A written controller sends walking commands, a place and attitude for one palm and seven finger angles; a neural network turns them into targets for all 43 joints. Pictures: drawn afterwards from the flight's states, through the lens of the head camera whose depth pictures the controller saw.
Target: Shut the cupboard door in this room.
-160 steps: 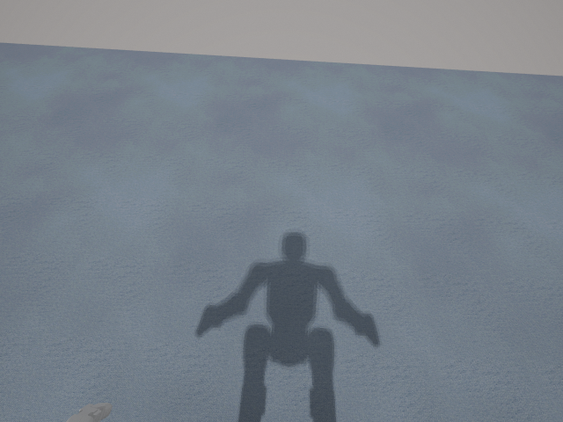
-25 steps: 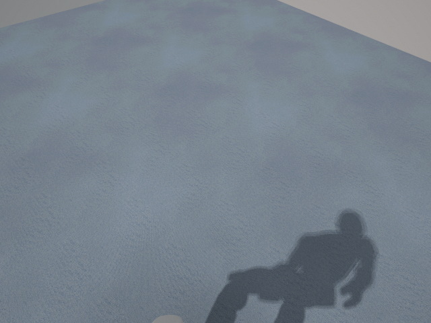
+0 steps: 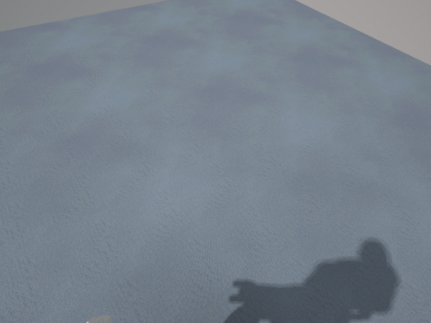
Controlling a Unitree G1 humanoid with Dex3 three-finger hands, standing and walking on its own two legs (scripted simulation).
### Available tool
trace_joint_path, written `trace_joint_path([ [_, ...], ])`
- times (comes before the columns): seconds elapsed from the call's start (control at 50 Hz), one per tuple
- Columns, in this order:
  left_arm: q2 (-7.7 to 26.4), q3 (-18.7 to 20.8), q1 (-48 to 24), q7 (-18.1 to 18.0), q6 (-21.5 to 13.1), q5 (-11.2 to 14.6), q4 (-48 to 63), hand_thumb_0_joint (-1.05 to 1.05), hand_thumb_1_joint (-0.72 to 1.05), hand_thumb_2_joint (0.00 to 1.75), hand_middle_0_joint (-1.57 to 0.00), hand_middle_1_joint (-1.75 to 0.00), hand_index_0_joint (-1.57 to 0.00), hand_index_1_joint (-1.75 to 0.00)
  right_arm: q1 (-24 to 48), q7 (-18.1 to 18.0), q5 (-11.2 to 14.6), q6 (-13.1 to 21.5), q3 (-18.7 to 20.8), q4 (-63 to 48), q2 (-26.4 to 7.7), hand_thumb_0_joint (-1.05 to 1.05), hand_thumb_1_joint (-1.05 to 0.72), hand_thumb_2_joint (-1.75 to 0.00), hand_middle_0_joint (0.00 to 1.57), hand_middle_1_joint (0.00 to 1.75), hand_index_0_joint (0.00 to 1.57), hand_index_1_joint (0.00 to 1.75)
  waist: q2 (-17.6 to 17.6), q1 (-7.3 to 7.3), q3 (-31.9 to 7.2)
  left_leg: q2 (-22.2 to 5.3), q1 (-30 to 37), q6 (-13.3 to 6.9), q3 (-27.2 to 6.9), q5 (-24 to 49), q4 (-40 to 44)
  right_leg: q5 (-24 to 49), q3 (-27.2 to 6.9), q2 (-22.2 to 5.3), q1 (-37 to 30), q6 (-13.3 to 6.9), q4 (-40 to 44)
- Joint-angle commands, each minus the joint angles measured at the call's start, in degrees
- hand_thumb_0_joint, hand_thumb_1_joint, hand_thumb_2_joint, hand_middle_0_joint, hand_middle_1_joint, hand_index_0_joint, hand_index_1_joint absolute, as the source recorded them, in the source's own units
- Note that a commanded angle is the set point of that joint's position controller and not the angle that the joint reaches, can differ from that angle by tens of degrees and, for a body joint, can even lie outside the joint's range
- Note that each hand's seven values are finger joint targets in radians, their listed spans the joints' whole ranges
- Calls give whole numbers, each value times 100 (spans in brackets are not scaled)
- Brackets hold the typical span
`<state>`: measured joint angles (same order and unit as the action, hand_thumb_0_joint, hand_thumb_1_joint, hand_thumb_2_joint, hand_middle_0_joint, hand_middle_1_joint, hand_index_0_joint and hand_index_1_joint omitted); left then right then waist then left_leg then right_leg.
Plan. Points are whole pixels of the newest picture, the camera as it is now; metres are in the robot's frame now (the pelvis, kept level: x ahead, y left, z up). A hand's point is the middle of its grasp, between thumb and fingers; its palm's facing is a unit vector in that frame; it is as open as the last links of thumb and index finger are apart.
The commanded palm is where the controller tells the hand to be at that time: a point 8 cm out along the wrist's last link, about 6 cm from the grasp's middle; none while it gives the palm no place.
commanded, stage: turn or walk to find it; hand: left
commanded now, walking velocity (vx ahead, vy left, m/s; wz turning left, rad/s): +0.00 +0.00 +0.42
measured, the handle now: out of the picture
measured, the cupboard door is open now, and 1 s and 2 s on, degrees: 89 89 89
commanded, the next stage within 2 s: none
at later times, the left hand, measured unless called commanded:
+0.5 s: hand out of the picture -0.05 +0.22 -0.19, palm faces +0.28 -0.94 -0.22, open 7.4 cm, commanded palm none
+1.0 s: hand out of the picture -0.04 +0.21 -0.15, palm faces +0.41 -0.87 -0.27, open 7.4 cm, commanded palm none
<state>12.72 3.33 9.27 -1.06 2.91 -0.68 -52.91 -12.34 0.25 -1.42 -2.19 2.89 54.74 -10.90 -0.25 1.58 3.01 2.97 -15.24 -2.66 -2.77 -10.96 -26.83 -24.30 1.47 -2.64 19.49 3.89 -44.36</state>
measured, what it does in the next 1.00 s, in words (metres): steps on the spot, turning left: right foot, then left foot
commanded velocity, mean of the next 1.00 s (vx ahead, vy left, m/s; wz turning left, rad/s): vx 0.00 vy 0.00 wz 0.42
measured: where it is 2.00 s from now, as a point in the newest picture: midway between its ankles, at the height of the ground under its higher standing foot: outside the picture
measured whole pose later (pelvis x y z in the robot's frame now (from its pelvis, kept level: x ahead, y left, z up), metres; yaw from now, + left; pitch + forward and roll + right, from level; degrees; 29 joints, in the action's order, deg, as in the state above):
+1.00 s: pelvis -0.06 -0.01 -0.01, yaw +25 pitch -1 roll +0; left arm 10.5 2.2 9.6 -1.2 0.9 -1.1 -51.4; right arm -13.7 0.6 -1.0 -3.4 4.2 55.2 -12.6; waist -2.7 1.6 2.9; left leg 4.0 -21.7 0.1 -5.0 -20.4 -39.3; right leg -16.7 3.9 -1.4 14.1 -0.8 -31.5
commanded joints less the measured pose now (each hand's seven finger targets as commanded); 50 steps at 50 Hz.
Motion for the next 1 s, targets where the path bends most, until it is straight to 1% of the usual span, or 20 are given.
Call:
trace_joint_path([
  [0.0,433,108,593,-63,-182,26,351,0,90,90,-20,-30,-20,-30,36,-67,12,72,334,-418,-1173,0,-90,-90,20,30,20,30,-666,-228,-558,-1249,-92,-518,-1632,1132,458,748,68,119,-879,-78,1567],
  [0.02,569,133,743,-84,-229,10,328,0,90,90,-20,-30,-20,-30,57,-46,53,75,326,-445,-1057,0,-90,-90,20,30,20,30,-401,-315,-642,-1004,-489,-274,-1471,704,142,1188,-75,-82,-1490,-129,2321],
  [0.04,970,206,839,-128,-286,-67,343,0,90,90,-20,-30,-20,-30,-29,-8,103,78,283,-508,-735,0,-90,-90,20,30,20,30,711,-347,-666,-425,-1444,97,-823,-422,-833,921,-1173,-1188,-2133,-469,2887],
  [0.06,1336,258,745,-125,-280,-105,428,0,90,90,-20,-30,-20,-30,53,-1,65,66,263,-682,-580,0,-90,-90,20,30,20,30,1700,-385,-385,163,-1926,392,10,-1939,-2074,1201,-2155,-2368,-1685,-1099,3130],
  [0.08,1218,284,614,-150,-286,-47,501,0,90,90,-20,-30,-20,-30,133,-10,-10,-38,350,-639,-875,0,-90,-90,20,30,20,30,1625,-393,-370,-125,-1717,371,-252,-2039,-3027,1048,-2063,-2417,-992,-1309,3187],
  [0.12,917,177,29,-120,-284,-50,592,0,90,90,-20,-30,-20,-30,18,59,-4,-124,365,-390,-786,0,-90,-90,20,30,20,30,855,-65,96,-277,-1648,411,-160,-1354,-4046,874,-1222,-1738,-405,-1156,3081],
  [0.16,763,113,-82,-107,-326,-58,608,0,90,90,-20,-30,-20,-30,-229,95,-5,-127,334,-254,-689,0,-90,-90,20,30,20,30,849,29,20,-365,-1614,530,53,-981,-4195,1355,-536,-1435,-556,-1019,2871],
  [0.34,1151,235,778,-92,-293,-130,203,0,90,90,-20,-30,-20,-30,457,71,92,-25,170,-358,-526,0,-90,-90,20,30,20,30,1210,-447,-388,-391,-858,591,671,-1604,-1789,3471,-160,-1705,-1474,-1197,2128],
  [0.4,1154,257,604,-80,-246,-82,148,0,90,90,-20,-30,-20,-30,-1,41,95,54,158,-255,-611,0,-90,-90,20,30,20,30,1018,-157,-603,-335,117,496,802,-577,-191,3439,255,-1555,-1221,-778,1426],
  [0.42,1022,243,616,-64,-205,-23,181,0,90,90,-20,-30,-20,-30,-223,45,76,108,213,-211,-858,0,-90,-90,20,30,20,30,435,-25,-777,-609,933,390,518,246,437,2752,510,-1367,-608,-483,805],
  [0.44,666,188,732,-22,-157,10,350,0,90,90,-20,-30,-20,-30,-307,26,20,156,333,-256,-1453,0,-90,-90,20,30,20,30,-1202,3,-813,-1988,1668,-198,-1264,1761,649,488,850,-643,849,-36,-272],
  [0.46,508,91,414,-19,-130,-41,519,0,90,90,-20,-30,-20,-30,-540,9,36,108,399,-223,-1765,0,-90,-90,20,30,20,30,-1558,184,-696,-2678,1287,-798,-1729,2394,816,-1274,566,-382,1155,17,-1216],
  [0.5,610,140,-88,-48,-48,-53,446,0,90,90,-20,-30,-20,-30,-397,-111,8,129,331,-163,-1437,0,-90,-90,20,30,20,30,-1335,221,-349,-2246,599,-781,-1582,1495,937,-751,-43,-420,1256,-43,-2005],
  [0.54,576,154,192,30,-80,-51,226,0,90,90,-20,-30,-20,-30,120,-133,17,167,211,-311,-1207,0,-90,-90,20,30,20,30,-849,-76,-192,-1759,497,-577,-1008,1424,943,2,-41,-420,1153,-8,-2053],
  [0.58,582,154,404,51,-79,-45,110,0,90,90,-20,-30,-20,-30,185,-142,50,202,198,-351,-1171,0,-90,-90,20,30,20,30,-819,-132,-346,-1601,633,-550,-794,1553,962,221,-5,-389,1036,51,-1905],
  [0.78,449,99,31,-6,-98,-9,395,0,90,90,-20,-30,-20,-30,-129,-108,-3,113,295,-343,-1226,0,-90,-90,20,30,20,30,-777,67,-353,-1605,590,-773,-1604,1270,897,-134,-34,-69,487,31,-369],
  [0.88,471,99,543,-51,-192,20,346,0,90,90,-20,-30,-20,-30,44,-64,21,74,333,-416,-1170,0,-90,-90,20,30,20,30,-714,-187,-561,-1256,1,-520,-1660,1263,455,749,70,129,-767,-80,1448],
  [0.9,566,124,743,-75,-235,17,323,0,90,90,-20,-30,-20,-30,66,-46,52,78,315,-447,-1064,0,-90,-90,20,30,20,30,-426,-309,-646,-1050,-429,-302,-1537,825,172,1174,-44,-47,-1408,-121,2232],
  [0.94,1338,255,757,-120,-299,-111,404,0,90,90,-20,-30,-20,-30,55,3,80,78,243,-675,-549,0,-90,-90,20,30,20,30,1665,-370,-406,173,-1947,398,-28,-1900,-1994,1262,-2160,-2319,-1790,-1067,3098],
  [0.98,1092,246,281,-145,-269,-42,555,0,90,90,-20,-30,-20,-30,100,9,3,-86,364,-539,-869,0,-90,-90,20,30,20,30,1236,-204,-113,-165,-1637,371,-292,-1794,-3584,718,-1910,-2163,-569,-1294,3250],
])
